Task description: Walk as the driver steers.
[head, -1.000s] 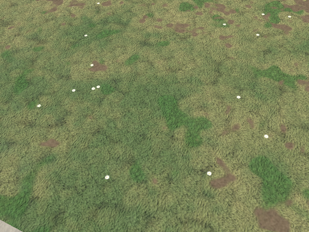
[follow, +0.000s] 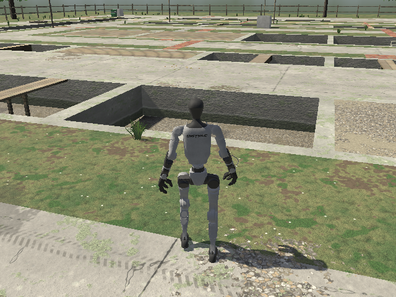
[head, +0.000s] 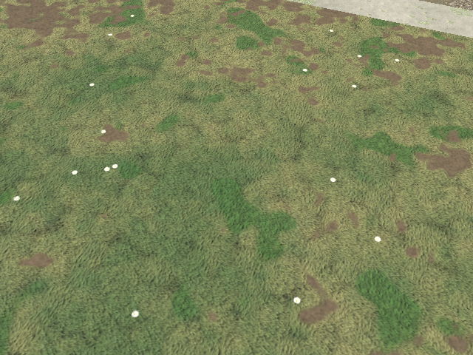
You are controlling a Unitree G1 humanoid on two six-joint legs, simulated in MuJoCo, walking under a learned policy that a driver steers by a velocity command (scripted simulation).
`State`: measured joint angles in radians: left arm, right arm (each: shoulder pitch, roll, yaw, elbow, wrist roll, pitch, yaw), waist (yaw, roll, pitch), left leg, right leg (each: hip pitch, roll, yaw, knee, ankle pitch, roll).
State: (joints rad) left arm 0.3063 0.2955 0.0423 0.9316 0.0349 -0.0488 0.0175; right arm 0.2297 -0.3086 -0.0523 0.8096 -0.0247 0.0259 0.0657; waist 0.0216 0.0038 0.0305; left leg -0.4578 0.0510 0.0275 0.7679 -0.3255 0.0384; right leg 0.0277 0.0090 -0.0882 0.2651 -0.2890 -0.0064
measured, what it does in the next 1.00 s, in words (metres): walks ahead: left foot, then right foot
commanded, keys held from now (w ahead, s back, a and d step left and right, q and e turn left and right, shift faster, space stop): w+q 0.50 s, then w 0.06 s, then w+e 0.44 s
